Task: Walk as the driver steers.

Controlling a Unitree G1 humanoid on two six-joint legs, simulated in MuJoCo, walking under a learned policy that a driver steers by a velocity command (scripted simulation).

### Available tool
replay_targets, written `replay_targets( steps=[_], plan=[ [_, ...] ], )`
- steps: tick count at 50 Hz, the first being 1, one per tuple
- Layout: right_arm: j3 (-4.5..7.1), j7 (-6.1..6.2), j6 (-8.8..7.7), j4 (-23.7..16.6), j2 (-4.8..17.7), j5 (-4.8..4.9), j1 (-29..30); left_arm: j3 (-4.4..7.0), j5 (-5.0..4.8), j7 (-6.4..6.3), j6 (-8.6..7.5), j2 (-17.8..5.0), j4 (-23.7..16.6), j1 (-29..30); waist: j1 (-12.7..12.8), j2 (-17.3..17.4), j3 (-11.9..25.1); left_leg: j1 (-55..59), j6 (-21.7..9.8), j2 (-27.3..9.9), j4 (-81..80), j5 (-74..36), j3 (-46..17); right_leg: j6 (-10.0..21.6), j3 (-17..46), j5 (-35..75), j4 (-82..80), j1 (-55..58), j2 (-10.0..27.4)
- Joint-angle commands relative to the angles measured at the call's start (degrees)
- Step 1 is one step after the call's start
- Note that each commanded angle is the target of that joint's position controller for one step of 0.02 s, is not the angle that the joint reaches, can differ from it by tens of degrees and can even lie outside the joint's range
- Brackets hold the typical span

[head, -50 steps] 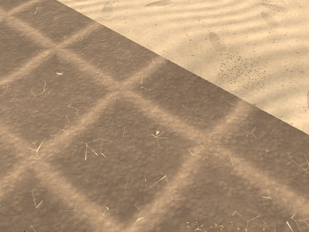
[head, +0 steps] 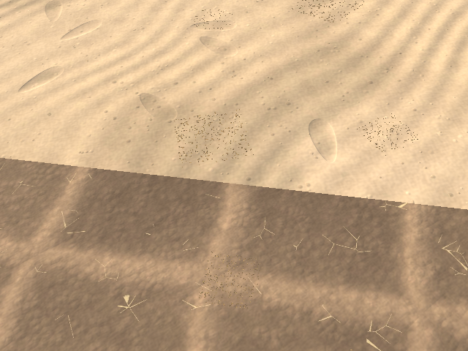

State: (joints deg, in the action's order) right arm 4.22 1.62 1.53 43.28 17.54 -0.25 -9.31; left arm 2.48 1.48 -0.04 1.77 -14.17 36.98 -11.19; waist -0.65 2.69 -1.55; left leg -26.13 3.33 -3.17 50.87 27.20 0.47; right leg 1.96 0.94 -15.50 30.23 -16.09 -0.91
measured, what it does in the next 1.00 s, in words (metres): walks ahead: left foot, then right foot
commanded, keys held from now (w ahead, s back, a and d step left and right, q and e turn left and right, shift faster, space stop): no key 0.02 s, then w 0.26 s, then no key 0.72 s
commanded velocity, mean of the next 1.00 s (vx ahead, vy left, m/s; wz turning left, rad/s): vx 0.13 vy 0.00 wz -0.05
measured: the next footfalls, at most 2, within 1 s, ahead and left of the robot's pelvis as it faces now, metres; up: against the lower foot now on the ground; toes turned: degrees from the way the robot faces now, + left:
left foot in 0.32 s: +0.07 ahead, +0.13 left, +0.00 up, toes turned +1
right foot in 0.66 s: +0.23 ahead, -0.11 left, +0.00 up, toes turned -2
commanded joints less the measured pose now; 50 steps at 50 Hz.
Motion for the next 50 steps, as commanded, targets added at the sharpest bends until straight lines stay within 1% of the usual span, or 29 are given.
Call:
replay_targets(
  steps=[1, 2, 3, 5, 8, 11, 14, 15, 16, 17, 18, 19, 20, 21, 22, 24, 26, 28, 30, 32, 33, 34, 35, 36, 37, 39, 41, 45, 50],
  plan=[
    [1.74, 0.59, -0.18, -2.40, 5.27, -0.29, 0.13, 1.65, -0.56, -0.67, -2.24, -7.42, -3.28, 4.80, -0.65, -11.68, 4.07, -2.28, 1.37, -0.73, 7.57, -2.71, -3.28, 9.73, 12.05, 21.69, -11.71, 3.78, 13.10],
    [1.36, 0.26, -0.41, -1.73, 4.16, -0.21, -1.26, 1.29, -0.64, -0.87, -2.26, -6.06, -2.45, 3.55, -0.69, -10.86, 5.98, -0.88, 1.64, -0.70, 5.52, -5.13, -2.50, 9.38, 10.73, 17.26, -12.27, 5.13, 11.80],
    [0.87, -0.18, -0.74, -1.49, 3.15, 0.14, -0.92, 1.40, -0.97, -0.95, -2.15, -6.03, -1.55, 1.89, 0.34, -11.14, 6.11, -0.83, 1.54, -0.62, 1.71, -6.76, -1.40, 9.09, 10.67, 8.01, -13.52, 6.77, 10.82],
    [0.53, -0.70, -1.58, -2.82, 3.57, 0.92, 3.86, 2.47, -1.55, -1.14, -1.83, -9.26, -0.14, -1.80, 3.68, -12.54, 2.86, -3.91, 0.55, 0.36, -3.19, -5.77, -0.10, 10.23, 15.61, -7.72, -17.20, 9.14, 12.29],
    [0.44, -1.26, -3.25, -3.34, 4.39, 1.51, 5.66, 2.98, -1.77, -1.36, -2.30, -10.54, 0.92, -3.55, 4.69, -11.22, 0.57, -4.89, -1.82, 0.14, -9.87, -3.25, -0.53, 11.51, 20.19, -12.34, -19.11, 11.73, 15.18],
    [0.17, -2.09, -4.85, -2.08, 3.73, 1.59, 3.86, 3.19, -2.40, -1.00, -2.90, -11.03, 1.70, -3.27, 3.62, -10.06, 0.11, 0.96, -4.11, 0.89, -16.09, -4.13, 0.63, 11.63, 19.50, -11.89, -19.19, 8.86, 14.93],
    [0.18, -2.67, -5.87, 1.47, 3.09, 1.24, -2.93, 2.92, -3.05, -0.50, -2.74, -10.10, 1.93, -0.86, -0.81, -7.89, 1.44, 16.42, -6.39, 3.30, -26.65, -14.12, 3.11, 9.50, 15.23, -10.53, -15.49, 0.60, 11.49],
    [0.32, -2.49, -5.90, 2.61, 3.53, 0.98, -6.22, 2.13, -2.37, -0.30, -2.88, -7.66, 1.75, 0.10, -2.45, -6.95, 2.81, 23.42, -6.99, 1.81, -27.65, -15.23, 0.83, 7.50, 13.05, -6.61, -11.36, -3.22, 9.39],
    [0.69, -2.03, -5.90, 3.27, 6.00, 0.51, -10.47, 0.90, -1.33, -0.06, -3.29, -3.55, 0.69, 2.33, -3.87, -0.98, 4.80, 29.97, -8.96, -5.36, -30.19, -18.37, -8.02, 3.74, 7.23, -3.50, 0.16, -8.49, 4.69],
    [2.21, -1.97, -5.53, 3.11, 12.66, 0.23, -10.35, 0.75, -0.72, -0.39, -4.13, -2.59, -1.61, 2.04, -2.07, 11.97, 4.68, 32.21, -15.31, -14.80, -33.65, -19.97, -22.12, -0.49, -1.66, -9.44, 11.05, -17.76, -2.31],
    [1.93, -1.92, -5.60, 2.55, 10.72, -0.10, -10.89, 1.99, -1.08, -0.77, -4.45, -7.73, -1.77, 3.90, -4.53, 10.23, 2.24, 31.56, -20.90, -19.71, -36.53, -23.50, -28.73, -2.47, -0.11, -20.43, 21.69, -23.96, -0.78],
    [1.10, -1.69, -5.83, 2.14, 8.43, -0.15, -9.13, 2.83, -1.91, -0.62, -4.46, -9.63, -1.05, 2.22, -3.03, 6.19, 0.99, 31.07, -20.74, -18.94, -35.71, -27.62, -26.14, -2.76, 2.30, -19.38, 27.92, -25.86, 1.16],
    [0.75, -1.63, -5.87, 1.66, 7.41, 0.13, -6.93, 2.87, -2.11, -0.50, -4.07, -8.95, 0.24, 0.39, -1.65, 4.92, 1.37, 30.79, -18.97, -16.32, -35.05, -31.59, -21.57, -3.14, 2.29, -16.46, 29.80, -25.89, 2.31],
    [0.53, -1.57, -5.68, 1.39, 6.91, 0.71, -5.04, 2.89, -1.81, -0.44, -3.67, -8.57, 0.54, 0.14, -1.01, 4.41, 0.59, 30.18, -17.62, -14.89, -35.21, -36.50, -18.19, -3.60, 2.03, -12.86, 28.84, -26.41, 3.27],
    [0.16, -1.26, -5.39, 1.23, 6.12, 0.75, -3.80, 2.84, -1.60, -0.45, -3.34, -7.82, 0.82, 0.54, -0.60, 3.88, 0.66, 28.65, -16.32, -13.36, -35.40, -41.75, -14.67, -4.03, 1.98, -9.33, 26.95, -24.33, 4.04],
    [-0.21, -0.79, -4.71, 1.53, 5.34, 0.10, -2.32, 2.00, -1.58, -0.34, -3.00, -4.67, 1.40, 0.37, 0.30, 3.74, 1.74, 24.04, -14.76, -9.40, -35.05, -49.27, -7.83, -4.95, -0.12, -3.18, 20.50, -17.04, 3.33],
    [-0.27, -0.51, -4.16, 2.00, 5.66, -0.03, -1.67, 1.24, -1.52, -0.25, -2.87, -2.85, 1.39, 1.81, 0.01, 4.64, 2.75, 20.48, -13.40, -6.84, -33.97, -52.71, -3.28, -4.85, -1.64, 2.17, 12.10, -9.42, 2.62],
    [0.06, -0.62, -3.75, 3.23, 7.09, 0.17, -3.54, 1.48, -1.62, -0.30, -2.63, -4.02, 0.98, 3.40, -1.04, 5.06, 3.50, 20.08, -13.64, -7.66, -33.19, -53.78, -3.70, -4.43, -2.37, 5.37, 7.75, -5.65, 1.71],
    [0.07, -0.88, -3.55, 3.97, 7.38, 0.80, -3.19, 1.81, -1.76, -0.33, -2.43, -5.11, 0.84, 3.84, -0.80, 4.75, 3.10, 19.94, -13.66, -8.64, -32.01, -51.04, -5.00, -3.32, -2.13, 7.02, 3.76, -3.24, 1.47],
    [-0.27, -1.09, -3.58, 4.62, 6.57, 1.59, -1.89, 2.21, -1.23, -0.44, -2.55, -5.62, 1.56, 2.15, 1.23, 3.07, 3.01, 18.30, -11.68, -7.59, -29.18, -44.34, -5.41, -1.17, -2.45, 14.43, -5.08, 3.20, 0.77],
    [-0.63, -1.28, -3.93, 5.55, 5.44, 1.04, -3.87, 2.80, -0.73, -0.87, -2.64, -7.63, 1.79, 1.07, 1.49, 0.72, 3.92, 16.83, -9.29, -5.51, -26.92, -40.28, -4.91, 0.16, 0.28, 23.95, -7.89, 8.64, 2.64],
    [-1.12, -1.43, -4.57, 5.50, 4.10, -0.86, -5.67, 3.64, -0.42, -1.53, -2.59, -11.54, 1.48, -0.68, 0.53, -4.30, 7.72, 13.20, -6.08, -2.02, -22.53, -30.44, -2.55, 2.42, 5.84, 43.11, -3.83, 16.85, 8.70],
    [-2.03, -1.40, -4.48, 6.86, 0.91, -1.13, -11.43, 2.91, -0.14, -1.72, -2.18, -9.62, 2.48, -0.81, -2.08, -11.21, 12.92, 10.17, -2.98, 0.10, -20.18, -15.49, -1.41, 8.78, 11.12, 45.68, -1.41, 21.98, 14.13],
    [-2.12, -1.15, -3.69, 7.28, 1.71, -0.82, -9.41, 1.99, -0.81, -1.24, -1.85, -5.87, 2.46, 0.65, -0.81, -11.10, 11.89, 10.70, -1.58, 0.37, -20.40, -6.77, -1.68, 10.57, 13.18, 39.31, -3.00, 18.79, 14.55],
    [-1.98, -0.99, -2.87, 6.71, 2.41, -0.45, -7.15, 1.65, -1.12, -0.83, -1.73, -4.87, 2.66, 3.39, -1.36, -10.74, 8.90, 10.17, -1.45, 0.48, -22.48, -6.36, -1.63, 9.29, 12.44, 30.91, -4.04, 15.35, 12.63],
    [-1.66, -0.34, -1.42, 7.61, 4.03, -0.50, -6.85, 1.81, -1.15, -0.15, -2.05, -5.81, 2.21, 7.20, -1.65, -7.92, 5.18, 12.19, -1.91, 0.71, -26.16, -12.73, -1.40, 6.06, 8.75, 25.48, -3.11, 9.93, 8.73],
    [-1.22, -0.04, -0.79, 8.90, 5.55, -0.20, -7.82, 2.15, -1.15, 0.13, -2.81, -6.65, 3.41, 5.94, -1.07, -5.54, 5.59, 13.99, -2.52, 0.51, -26.30, -16.71, -1.26, 4.41, 5.64, 29.44, -1.45, 9.74, 6.43],
    [-1.50, 0.11, -0.62, 10.28, 4.06, -0.13, -6.61, 2.03, -1.35, -0.26, -3.02, -5.79, 5.96, 5.87, -0.59, -4.21, 7.02, 15.47, -2.35, 0.11, -26.70, -20.43, -1.30, 4.47, 4.69, 33.51, 0.33, 11.82, 6.06],
    [-1.57, 0.46, -0.12, 12.34, 3.19, -0.14, -6.60, 2.12, -1.52, -0.72, -2.40, -5.57, 8.61, 7.48, -0.76, -3.31, 4.42, 14.93, -2.37, 0.55, -27.62, -16.17, -0.71, 4.14, 4.31, 25.41, -1.16, 9.78, 5.45]
  ],
)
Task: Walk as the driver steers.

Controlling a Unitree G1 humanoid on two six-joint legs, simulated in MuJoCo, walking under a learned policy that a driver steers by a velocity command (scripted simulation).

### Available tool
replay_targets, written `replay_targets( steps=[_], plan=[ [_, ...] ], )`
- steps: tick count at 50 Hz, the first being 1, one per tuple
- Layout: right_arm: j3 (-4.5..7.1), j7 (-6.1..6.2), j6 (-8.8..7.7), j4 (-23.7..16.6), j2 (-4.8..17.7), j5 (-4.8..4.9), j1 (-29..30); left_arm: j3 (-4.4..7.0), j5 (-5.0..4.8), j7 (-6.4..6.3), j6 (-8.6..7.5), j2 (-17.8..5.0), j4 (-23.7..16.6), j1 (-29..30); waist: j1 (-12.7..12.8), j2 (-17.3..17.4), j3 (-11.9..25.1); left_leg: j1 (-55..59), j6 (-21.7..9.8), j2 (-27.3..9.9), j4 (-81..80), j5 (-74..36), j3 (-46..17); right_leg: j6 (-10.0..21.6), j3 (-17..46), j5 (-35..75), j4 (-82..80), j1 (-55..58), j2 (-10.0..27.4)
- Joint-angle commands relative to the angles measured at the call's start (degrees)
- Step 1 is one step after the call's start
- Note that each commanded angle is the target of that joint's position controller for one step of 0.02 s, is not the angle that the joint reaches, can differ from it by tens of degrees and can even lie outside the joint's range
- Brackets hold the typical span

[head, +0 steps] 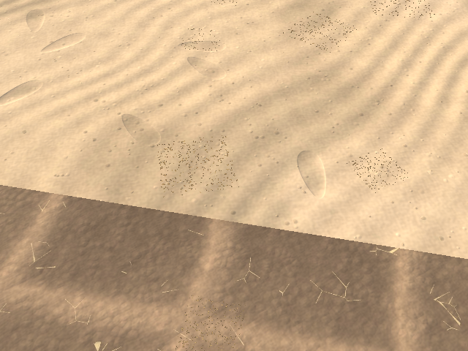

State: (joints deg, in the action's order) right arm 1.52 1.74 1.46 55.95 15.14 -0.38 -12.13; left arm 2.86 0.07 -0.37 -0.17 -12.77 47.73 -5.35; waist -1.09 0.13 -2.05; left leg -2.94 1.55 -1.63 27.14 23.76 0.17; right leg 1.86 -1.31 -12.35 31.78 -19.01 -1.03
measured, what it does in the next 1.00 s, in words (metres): walks ahead: left foot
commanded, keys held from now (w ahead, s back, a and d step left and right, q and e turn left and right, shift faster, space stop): no key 0.08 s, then w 0.92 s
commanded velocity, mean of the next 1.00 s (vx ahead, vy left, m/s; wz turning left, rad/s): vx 0.35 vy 0.00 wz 0.00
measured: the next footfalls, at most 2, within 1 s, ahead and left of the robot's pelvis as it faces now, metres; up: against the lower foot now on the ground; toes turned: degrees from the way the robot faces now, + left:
left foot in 0.84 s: +0.41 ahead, +0.17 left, +0.00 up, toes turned +3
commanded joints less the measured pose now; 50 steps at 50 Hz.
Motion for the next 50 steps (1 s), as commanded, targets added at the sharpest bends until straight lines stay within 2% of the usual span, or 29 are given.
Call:
replay_targets(
  steps=[1, 4, 6, 8, 11, 12, 14, 16, 17, 18, 19, 20, 21, 22, 24, 32, 33, 34, 36, 40, 41, 42, 43, 44, 45, 46, 47, 48, 50],
  plan=[
    [1.11, 0.42, -0.05, 0.06, 5.46, -0.03, -3.90, 1.76, -0.12, -0.51, -0.34, -6.94, -1.59, 1.86, -0.32, -0.73, 4.36, -8.52, -0.66, -0.92, -4.07, -11.77, -0.32, 4.03, 6.48, 20.21, -3.09, 12.25, 5.42],
    [1.01, 0.60, -0.28, 1.11, 5.16, -0.07, -4.36, 1.80, -0.15, -0.92, -0.04, -6.86, 0.08, 2.22, -0.22, -0.71, 3.00, -9.54, -0.89, -0.86, -4.55, -9.43, -0.14, 3.42, 6.17, 15.14, -4.01, 11.41, 4.93],
    [1.02, 0.73, -0.41, 1.93, 5.09, 0.34, -5.62, 2.23, -0.65, -1.27, 0.42, -7.52, 1.76, 0.62, 0.10, -0.60, 2.56, -11.34, -2.42, -0.21, -4.37, 2.38, 0.54, 3.17, 5.09, -4.69, -4.70, 10.52, 3.40],
    [1.12, 1.00, -0.88, 1.27, 5.66, 0.68, -5.60, 2.53, -0.80, -1.44, 0.36, -7.97, 2.12, 0.93, 0.13, 0.45, -1.90, -14.19, -5.26, -1.52, -4.65, 13.13, -1.49, 3.05, 4.79, -22.96, -5.52, 4.16, 2.35],
    [1.70, 1.01, -3.07, 2.13, 8.00, 1.07, -11.31, 2.18, -1.27, -0.55, -1.98, -5.83, 1.20, 4.94, -2.44, 4.49, -6.64, -10.66, -10.01, -7.78, -11.57, 19.42, -11.13, 1.06, 1.01, -18.66, 1.42, -5.34, -0.57],
    [2.43, 0.93, -3.86, 2.38, 10.30, 1.44, -11.47, 1.96, -1.64, 0.08, -3.02, -4.81, 0.60, 6.78, -2.45, 9.46, -8.87, -8.05, -12.42, -13.36, -16.15, 18.70, -17.94, 0.11, -2.81, -10.64, 7.51, -9.46, -1.68],
    [2.64, 0.68, -5.12, 1.53, 9.92, 1.74, -8.18, 2.04, -1.68, 0.98, -4.53, -5.32, 0.87, 5.57, -0.26, 10.71, -10.59, -5.29, -13.46, -17.63, -15.41, 4.79, -20.45, 1.64, -1.44, -8.76, 9.02, -12.04, 1.31],
    [2.38, -0.09, -5.34, 0.55, 8.66, 1.93, -5.39, 2.59, -2.11, 1.51, -5.07, -5.47, 3.85, -2.07, 4.07, 8.48, -7.49, -8.68, -10.04, -12.81, -8.92, -8.32, -12.45, 3.25, -3.48, -7.79, -1.23, 2.37, -0.66],
    [2.29, -0.32, -5.53, -0.25, 8.44, 1.59, -3.95, 4.03, -2.00, 1.55, -5.03, -8.26, 6.72, -9.81, 7.29, 5.99, -2.77, -13.19, -7.84, -8.69, 0.20, -20.36, -7.61, 4.30, -1.00, -3.12, -2.67, 15.12, -0.93],
    [1.59, -0.23, -5.93, -2.42, 5.56, 1.68, -3.45, 5.72, -1.64, 1.56, -5.22, -14.03, 8.81, -17.65, 9.00, -7.18, 1.84, -24.35, -2.86, -0.13, 20.21, -22.99, 1.54, 10.14, 18.09, -6.86, -9.68, 26.57, 8.51],
    [0.92, 0.08, -6.88, -3.80, 3.61, 1.46, -3.96, 5.25, -1.61, 2.06, -5.44, -14.82, 9.74, -23.42, 9.94, -15.58, 7.97, -33.56, -1.39, 4.09, 37.68, 5.56, -2.00, 16.52, 40.77, -9.58, -20.04, 34.19, 20.27],
    [1.84, -0.40, -7.55, -4.49, 5.94, 3.06, -2.35, 3.36, -1.06, 2.05, -6.04, -10.33, 9.12, -18.45, 6.97, -9.17, 3.80, -38.53, -3.38, 1.12, 45.23, 6.73, -7.15, 15.90, 40.48, -11.65, -20.59, 30.04, 22.43],
    [1.95, -0.95, -7.90, -4.48, 5.94, 3.84, -1.80, 2.38, -0.87, 2.03, -6.30, -8.04, 7.72, -13.77, 5.03, -6.25, -0.01, -39.38, -5.24, -1.77, 46.45, 2.15, -6.88, 14.14, 33.25, -10.74, -21.16, 25.29, 20.60],
    [2.13, -1.17, -8.11, -4.37, 5.36, 3.52, -1.29, 1.72, -0.67, 2.09, -6.34, -6.76, 7.18, -11.41, 3.82, -3.43, -1.75, -39.43, -6.22, -4.08, 44.09, -2.84, -6.10, 12.46, 27.32, -9.56, -22.43, 22.16, 18.42],
    [2.89, -1.47, -7.47, -4.03, 5.03, 2.32, -2.09, 0.82, -0.23, 1.87, -5.93, -5.47, 7.11, -10.26, 2.01, -3.86, -2.29, -35.51, -5.76, -6.69, 38.67, -8.76, -4.61, 9.88, 17.96, -3.27, -24.41, 17.83, 14.31],
    [1.94, -2.01, -6.11, -8.80, 1.84, 1.48, 10.54, 1.37, -0.33, -0.48, -5.05, -10.40, 8.50, -14.57, 4.05, -3.95, -4.65, -33.16, 0.06, -4.88, 12.93, -22.63, 0.16, 10.01, 6.88, 5.96, -27.78, 12.29, 12.37],
    [-0.63, -3.90, -4.77, -6.48, -3.17, -7.72, 4.69, -2.32, 7.06, 2.79, -7.02, 0.40, 10.44, -19.14, 2.08, -3.89, -2.01, -30.47, -2.81, -5.58, 11.28, -25.03, -2.00, 11.85, 6.65, 5.61, -28.05, 12.56, 14.19],
    [0.18, -4.62, -4.07, -6.69, -1.21, -7.84, 4.56, -1.77, 6.37, 4.42, -7.55, -1.19, 10.55, -19.11, 1.92, -4.91, -4.80, -31.30, -3.99, -4.86, 11.81, -24.19, -1.44, 12.66, 6.68, 6.26, -27.94, 12.88, 15.02],
    [0.98, -5.01, -3.99, -8.98, 3.46, -5.22, 9.69, -1.12, 4.80, 5.33, -7.43, -5.83, 9.13, -16.66, 2.27, -3.46, -3.88, -31.37, -5.71, -4.22, 9.50, -22.53, -1.40, 12.27, 6.35, 5.18, -26.89, 15.52, 16.15],
    [0.73, -4.17, -5.40, -11.23, 3.86, -3.09, 14.71, -0.41, 3.95, 3.81, -5.28, -9.07, 9.50, -19.89, 3.19, -3.89, -4.36, -26.89, -7.47, -0.87, 2.19, -19.22, 2.93, 10.39, 5.36, 9.05, -22.51, 23.38, 17.47],
    [1.26, -4.02, -6.10, -10.91, 4.87, -2.30, 12.39, -0.30, 4.15, 3.56, -5.16, -9.60, 9.46, -20.37, 1.39, -4.54, -2.40, -18.68, -8.42, 1.31, 2.66, -20.82, 4.91, 9.33, 3.76, 18.97, -17.91, 20.71, 15.57],
    [2.35, -3.78, -7.02, -8.76, 7.35, -1.34, 4.50, -0.51, 5.42, 3.59, -5.52, -8.38, 9.37, -20.74, -1.53, -2.56, 3.06, -6.00, -10.14, 2.20, 5.82, -22.86, 4.27, 6.12, -0.18, 25.75, -6.79, 16.44, 10.81],
    [2.15, -3.66, -6.96, -5.53, 8.68, -1.73, -9.17, -2.48, 6.66, 4.06, -6.26, -0.59, 8.76, -29.06, -2.40, 9.34, 20.34, 23.32, -19.06, -7.54, 5.29, -20.02, -11.96, 1.84, -3.41, 11.97, 12.93, -0.70, 2.08],
    [2.39, -3.12, -6.27, -1.51, 9.20, -2.98, -24.98, -2.72, 6.54, 5.57, -6.74, -0.70, 8.40, -27.67, -8.75, 12.74, 25.56, 36.97, -24.81, -18.07, -6.49, -7.29, -36.04, 0.35, 1.56, -20.40, 28.35, -14.89, -5.48],
    [2.50, -3.10, -7.48, 1.00, 8.53, -4.76, -27.59, -1.05, 3.82, 5.86, -7.11, -3.55, 4.86, -14.14, -11.22, 9.00, 9.83, 26.63, -18.21, -16.01, -12.69, 3.59, -37.68, 3.92, 10.27, -18.65, 40.08, -26.07, -3.69],
    [2.77, -2.76, -8.54, -0.83, 8.51, -3.35, -17.93, -0.32, 2.91, 4.53, -7.82, -5.00, 4.27, -10.38, -7.57, 7.17, 0.22, 12.23, -15.85, -16.18, -13.75, 5.83, -31.08, 5.23, 9.57, -11.97, 43.87, -28.49, 1.44],
    [1.69, -2.35, -8.55, -1.77, 5.07, -2.82, -12.71, -0.27, 4.01, 3.05, -7.95, -4.95, 4.20, -11.11, -4.35, 5.51, 1.08, 4.05, -16.64, -15.38, -14.70, 1.68, -26.70, 6.48, 8.73, -8.84, 42.78, -23.16, 4.27],
    [0.48, -2.09, -8.46, -2.30, 1.25, -2.57, -9.52, -0.96, 5.05, 2.29, -7.75, -2.20, 3.81, -10.47, -1.99, 3.27, 1.34, -1.73, -16.78, -14.88, -15.65, -4.02, -22.35, 6.83, 8.29, -5.78, 41.65, -19.60, 6.52],
    [-0.86, -1.72, -8.14, -3.76, -2.96, -3.09, -5.46, -1.71, 5.31, 2.14, -6.45, 1.33, 3.87, -11.70, 1.83, 1.03, 0.86, -8.55, -16.64, -13.80, -19.85, -11.62, -17.33, 6.03, 8.00, -2.63, 38.48, -15.36, 8.36]
  ],
)
Over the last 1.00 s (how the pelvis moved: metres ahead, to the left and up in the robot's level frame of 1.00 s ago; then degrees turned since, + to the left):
0.13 -0.01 -0.01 0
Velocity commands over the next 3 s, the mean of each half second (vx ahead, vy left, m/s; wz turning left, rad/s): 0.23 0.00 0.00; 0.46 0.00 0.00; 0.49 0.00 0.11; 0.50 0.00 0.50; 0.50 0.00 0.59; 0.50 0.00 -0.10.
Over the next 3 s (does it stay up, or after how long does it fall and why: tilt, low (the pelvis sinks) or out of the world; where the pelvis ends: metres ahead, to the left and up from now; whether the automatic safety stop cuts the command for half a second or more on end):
stays up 1.33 0.47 -0.11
